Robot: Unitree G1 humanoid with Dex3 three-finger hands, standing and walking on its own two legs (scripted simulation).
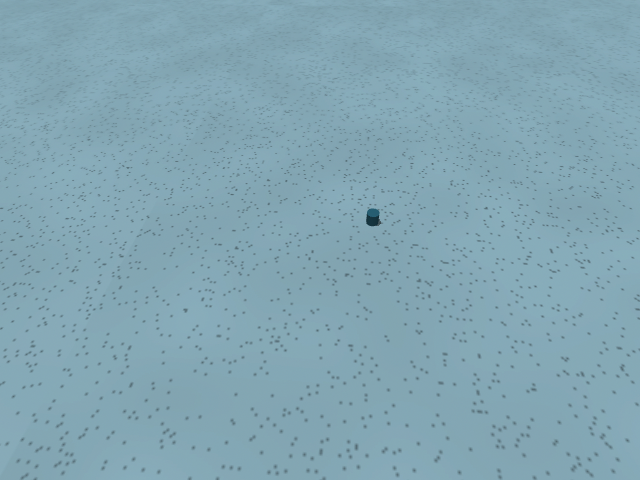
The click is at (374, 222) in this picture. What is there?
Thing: low tin
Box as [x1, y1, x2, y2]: [366, 208, 378, 225]
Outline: 376,209 372,208 367,211 366,222 369,225 375,225 377,223 378,211
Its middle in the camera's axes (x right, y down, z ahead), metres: +0.23 -0.10 +1.72
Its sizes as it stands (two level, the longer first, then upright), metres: 0.055 0.055 0.058
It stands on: the floor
